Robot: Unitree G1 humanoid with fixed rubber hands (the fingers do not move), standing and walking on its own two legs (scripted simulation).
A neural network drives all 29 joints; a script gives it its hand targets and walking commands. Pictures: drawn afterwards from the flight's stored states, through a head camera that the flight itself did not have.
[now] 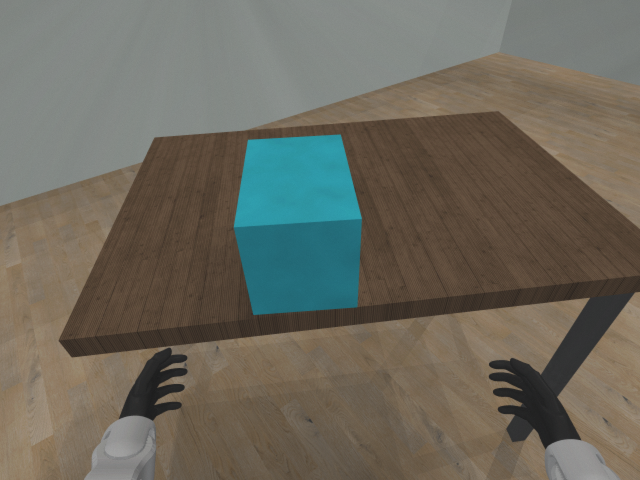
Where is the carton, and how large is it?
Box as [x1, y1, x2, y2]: [234, 134, 361, 314]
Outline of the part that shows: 340,134 248,140 234,222 234,230 253,314 355,307 357,304 361,217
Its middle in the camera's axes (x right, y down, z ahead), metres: -0.04 -0.04 +0.66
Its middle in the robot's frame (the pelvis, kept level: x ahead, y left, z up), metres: +0.51 +0.04 +0.08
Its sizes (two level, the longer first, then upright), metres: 0.254 0.168 0.180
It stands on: a table, 0.76 m high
